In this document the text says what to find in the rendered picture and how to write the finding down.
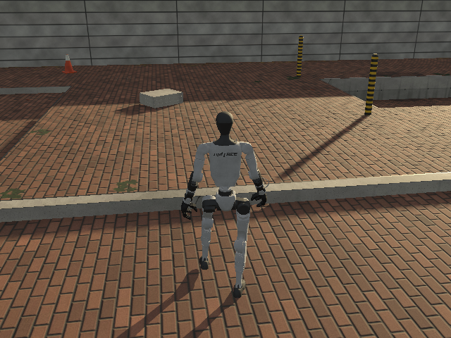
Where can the left robot hand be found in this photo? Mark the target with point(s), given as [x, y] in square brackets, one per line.
[185, 209]

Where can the right robot hand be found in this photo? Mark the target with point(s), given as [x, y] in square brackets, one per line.
[256, 196]

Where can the robot left forearm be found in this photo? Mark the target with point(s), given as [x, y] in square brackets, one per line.
[191, 189]

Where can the robot right forearm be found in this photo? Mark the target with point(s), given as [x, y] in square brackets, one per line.
[259, 184]

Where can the left robot upper arm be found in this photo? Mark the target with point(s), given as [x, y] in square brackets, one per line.
[202, 149]

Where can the right robot upper arm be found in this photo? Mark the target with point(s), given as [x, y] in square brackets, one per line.
[247, 149]

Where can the right robot shin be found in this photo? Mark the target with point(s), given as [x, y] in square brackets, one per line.
[240, 260]

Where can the robot right foot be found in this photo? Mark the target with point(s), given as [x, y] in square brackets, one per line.
[238, 291]

